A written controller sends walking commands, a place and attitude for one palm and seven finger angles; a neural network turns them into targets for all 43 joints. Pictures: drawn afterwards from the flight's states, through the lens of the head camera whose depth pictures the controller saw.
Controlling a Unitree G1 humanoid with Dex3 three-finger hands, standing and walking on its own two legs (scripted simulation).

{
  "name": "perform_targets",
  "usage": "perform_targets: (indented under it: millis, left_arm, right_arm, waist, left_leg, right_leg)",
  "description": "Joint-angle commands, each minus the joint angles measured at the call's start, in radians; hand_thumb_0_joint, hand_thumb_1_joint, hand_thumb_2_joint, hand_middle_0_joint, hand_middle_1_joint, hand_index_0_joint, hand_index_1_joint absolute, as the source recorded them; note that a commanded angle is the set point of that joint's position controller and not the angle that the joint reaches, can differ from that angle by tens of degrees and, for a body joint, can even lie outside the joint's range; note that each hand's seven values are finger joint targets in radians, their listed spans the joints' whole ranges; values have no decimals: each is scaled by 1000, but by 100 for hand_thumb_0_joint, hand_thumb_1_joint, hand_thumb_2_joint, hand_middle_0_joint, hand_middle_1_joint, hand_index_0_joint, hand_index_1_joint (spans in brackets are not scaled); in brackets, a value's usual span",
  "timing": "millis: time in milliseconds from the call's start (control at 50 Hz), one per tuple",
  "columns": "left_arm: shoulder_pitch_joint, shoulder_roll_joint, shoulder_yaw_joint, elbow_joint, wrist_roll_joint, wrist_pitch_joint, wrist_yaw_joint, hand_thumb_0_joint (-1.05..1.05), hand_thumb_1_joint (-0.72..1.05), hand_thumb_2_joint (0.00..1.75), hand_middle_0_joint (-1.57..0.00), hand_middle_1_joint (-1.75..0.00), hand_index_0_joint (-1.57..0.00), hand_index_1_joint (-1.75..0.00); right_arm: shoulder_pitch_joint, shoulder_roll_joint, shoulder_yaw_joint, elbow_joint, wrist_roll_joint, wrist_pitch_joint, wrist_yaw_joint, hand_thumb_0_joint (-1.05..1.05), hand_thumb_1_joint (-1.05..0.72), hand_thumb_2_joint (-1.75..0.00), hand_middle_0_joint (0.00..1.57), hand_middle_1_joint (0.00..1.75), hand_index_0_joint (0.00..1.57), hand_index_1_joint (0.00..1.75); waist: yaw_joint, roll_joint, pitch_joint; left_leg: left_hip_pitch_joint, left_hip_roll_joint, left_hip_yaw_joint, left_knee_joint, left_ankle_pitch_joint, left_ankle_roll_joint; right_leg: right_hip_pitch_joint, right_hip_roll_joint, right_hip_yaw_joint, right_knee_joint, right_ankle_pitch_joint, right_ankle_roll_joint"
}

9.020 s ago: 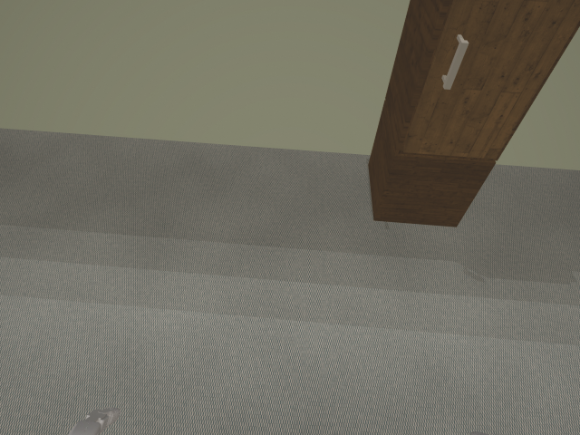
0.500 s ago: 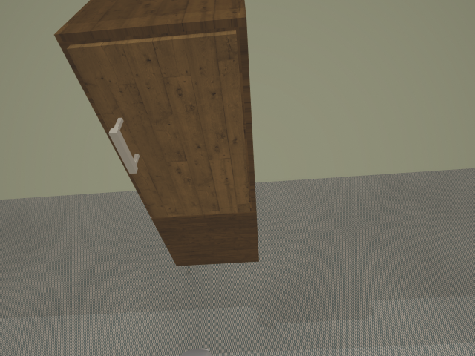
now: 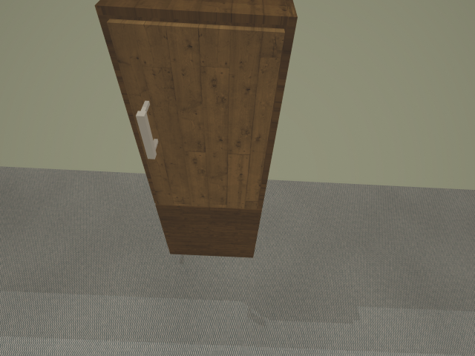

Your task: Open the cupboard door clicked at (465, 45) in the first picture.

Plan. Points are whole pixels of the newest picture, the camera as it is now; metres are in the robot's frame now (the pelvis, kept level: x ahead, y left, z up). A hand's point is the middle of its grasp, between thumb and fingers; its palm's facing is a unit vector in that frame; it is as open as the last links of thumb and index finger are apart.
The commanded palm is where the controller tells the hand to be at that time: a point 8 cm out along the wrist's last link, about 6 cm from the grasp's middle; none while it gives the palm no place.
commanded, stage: come to a stop and stand still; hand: left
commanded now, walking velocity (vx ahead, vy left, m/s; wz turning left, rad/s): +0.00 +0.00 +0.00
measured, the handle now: (149, 130) +0.59 +0.28 +0.01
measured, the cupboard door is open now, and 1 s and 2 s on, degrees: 0 0 0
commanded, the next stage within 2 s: look again from close up in 0.24 s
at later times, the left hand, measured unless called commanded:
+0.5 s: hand out of the picture +0.01 +0.19 -0.18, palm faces +0.00 -0.98 -0.22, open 7.3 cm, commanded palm none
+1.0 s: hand out of the picture +0.00 +0.16 -0.17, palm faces +0.03 -0.98 -0.21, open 7.3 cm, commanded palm none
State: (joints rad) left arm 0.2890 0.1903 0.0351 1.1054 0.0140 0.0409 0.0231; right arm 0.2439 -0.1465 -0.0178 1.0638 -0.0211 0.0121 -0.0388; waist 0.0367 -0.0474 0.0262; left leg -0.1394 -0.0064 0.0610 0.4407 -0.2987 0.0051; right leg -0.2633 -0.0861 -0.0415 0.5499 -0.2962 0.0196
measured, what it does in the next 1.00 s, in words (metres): stands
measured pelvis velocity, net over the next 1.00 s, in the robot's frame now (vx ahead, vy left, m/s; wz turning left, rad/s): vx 0.00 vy -0.02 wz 0.00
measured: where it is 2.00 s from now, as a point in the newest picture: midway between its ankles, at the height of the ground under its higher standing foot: outside the picture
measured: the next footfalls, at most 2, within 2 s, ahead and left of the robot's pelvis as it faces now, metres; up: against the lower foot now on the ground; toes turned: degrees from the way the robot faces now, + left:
right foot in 1.50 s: +0.15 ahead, -0.09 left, +0.00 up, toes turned -2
left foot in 2.00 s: +0.05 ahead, +0.12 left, +0.00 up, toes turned +5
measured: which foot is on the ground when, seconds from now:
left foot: down 0.00-1.00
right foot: down 0.00-1.00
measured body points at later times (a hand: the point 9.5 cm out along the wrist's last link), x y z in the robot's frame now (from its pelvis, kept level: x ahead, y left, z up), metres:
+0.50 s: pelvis +0.00 +0.01 +0.00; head +0.02 +0.00 +0.45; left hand +0.01 +0.24 -0.16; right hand +0.00 -0.21 -0.17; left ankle -0.04 +0.12 -0.74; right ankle +0.00 -0.13 -0.74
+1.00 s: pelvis +0.00 -0.02 +0.00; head +0.02 -0.03 +0.45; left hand +0.00 +0.21 -0.15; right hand -0.01 -0.23 -0.17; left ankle -0.04 +0.12 -0.74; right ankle +0.00 -0.13 -0.74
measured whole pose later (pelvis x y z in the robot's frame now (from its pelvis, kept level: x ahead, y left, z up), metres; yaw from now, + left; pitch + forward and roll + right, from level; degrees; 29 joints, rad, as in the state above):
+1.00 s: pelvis +0.00 -0.02 +0.00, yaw +0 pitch -1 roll +1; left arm 0.27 0.14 0.00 1.11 0.01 0.00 0.02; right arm 0.31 -0.16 0.01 1.09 -0.02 -0.02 -0.03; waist 0.00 0.03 0.04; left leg -0.15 0.03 0.05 0.49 -0.32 -0.02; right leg -0.25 -0.05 -0.05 0.55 -0.28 0.00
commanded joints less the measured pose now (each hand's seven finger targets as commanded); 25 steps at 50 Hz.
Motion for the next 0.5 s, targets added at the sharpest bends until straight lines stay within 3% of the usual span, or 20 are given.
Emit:
perform_targets:
  millis: [0,20,60,80,300,320,340,360,380,400,440,480]
  left_arm:
    - [41,48,-5,-11,-1,-40,4,0,90,90,-20,-30,-20,-30]
    - [49,57,-7,1,-1,-45,7,0,90,90,-20,-30,-20,-30]
    - [32,68,-7,7,-2,-48,10,0,90,90,-20,-30,-20,-30]
    - [25,62,-11,9,-2,-49,11,0,90,90,-20,-30,-20,-30]
    - [14,55,-16,17,-6,-46,15,0,90,90,-20,-30,-20,-30]
    - [87,84,-23,40,8,-72,57,0,90,90,-20,-30,-20,-30]
    - [65,112,-15,-5,4,-83,48,0,90,90,-20,-30,-20,-30]
    - [31,119,-15,-13,-2,-81,35,0,90,90,-20,-30,-20,-30]
    - [22,100,-22,-20,0,-78,27,0,90,90,-20,-30,-20,-30]
    - [23,83,-24,-27,0,-75,22,0,90,90,-20,-30,-20,-30]
    - [18,71,-25,-28,-2,-70,17,0,90,90,-20,-30,-20,-30]
    - [7,63,-25,-33,-1,-64,13,0,90,90,-20,-30,-20,-30]
  right_arm:
    - [35,-122,-13,-9,12,-29,-8,0,-90,-90,20,30,20,30]
    - [47,-117,-13,-4,14,-31,-8,0,-90,-90,20,30,20,30]
    - [58,-115,-15,4,18,-28,-4,0,-90,-90,20,30,20,30]
    - [60,-116,-14,8,17,-27,-4,0,-90,-90,20,30,20,30]
    - [77,-97,1,52,13,-36,-3,0,-90,-90,20,30,20,30]
    - [9,-144,-1,-24,23,-49,10,0,-90,-90,20,30,20,30]
    - [80,-104,-1,-41,10,-47,13,0,-90,-90,20,30,20,30]
    - [57,-92,2,-36,6,-46,17,0,-90,-90,20,30,20,30]
    - [81,-96,7,-44,4,-48,19,0,-90,-90,20,30,20,30]
    - [96,-104,8,-48,1,-52,17,0,-90,-90,20,30,20,30]
    - [104,-111,8,-51,3,-55,11,0,-90,-90,20,30,20,30]
    - [115,-114,8,-53,3,-50,8,0,-90,-90,20,30,20,30]
  waist:
    - [-8,149,21]
    - [-16,118,-2]
    - [-28,7,-4]
    - [-32,-15,9]
    - [-27,74,27]
    - [-9,52,49]
    - [-44,109,-45]
    - [-26,143,1]
    - [-33,139,-24]
    - [-34,147,-36]
    - [-35,145,-43]
    - [-36,75,-6]
  left_leg:
    - [-12,156,-98,-84,447,53]
    - [2,137,-81,-63,444,37]
    - [7,127,-75,-54,369,19]
    - [6,125,-72,-59,348,15]
    - [-9,123,-75,-113,295,11]
    - [-82,135,-46,73,429,-11]
    - [-71,92,-62,25,226,-7]
    - [-103,89,-52,-12,155,5]
    - [-100,102,-75,-26,165,12]
    - [-91,115,-87,-23,218,21]
    - [-61,129,-88,-19,317,31]
    - [-81,131,-90,-23,281,37]
  right_leg:
    - [58,-9,19,-115,190,-8]
    - [88,-28,37,-129,287,-16]
    - [95,-36,45,-130,345,-23]
    - [87,-41,47,-134,352,-22]
    - [120,-34,42,-168,276,-20]
    - [91,-69,84,-112,559,-31]
    - [142,-84,90,-66,483,-58]
    - [120,-65,66,-71,369,-57]
    - [109,-38,49,-67,218,-56]
    - [103,-21,38,-56,177,-54]
    - [96,-9,21,-41,180,-51]
    - [80,-4,16,-47,153,-47]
